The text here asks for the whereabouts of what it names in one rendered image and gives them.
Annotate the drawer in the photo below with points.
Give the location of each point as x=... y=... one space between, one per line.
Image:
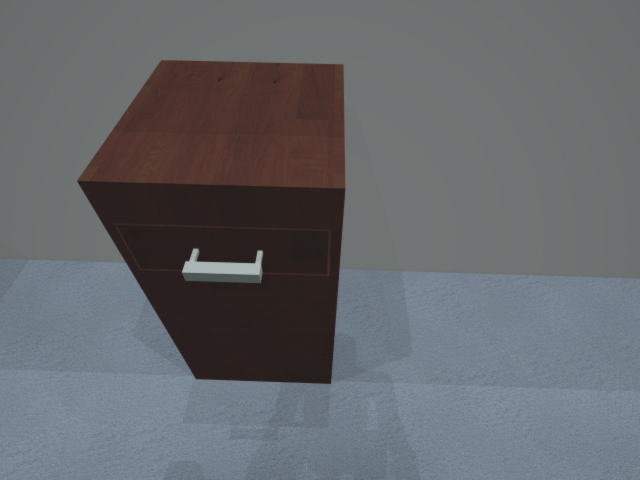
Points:
x=285 y=250

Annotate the cabinet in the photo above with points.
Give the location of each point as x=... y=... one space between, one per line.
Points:
x=242 y=144

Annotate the handle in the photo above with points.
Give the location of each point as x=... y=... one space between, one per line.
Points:
x=222 y=271

